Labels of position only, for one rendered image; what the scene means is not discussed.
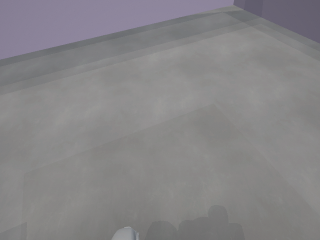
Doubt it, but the left robot thigh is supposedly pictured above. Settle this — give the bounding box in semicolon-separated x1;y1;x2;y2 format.
111;228;139;240

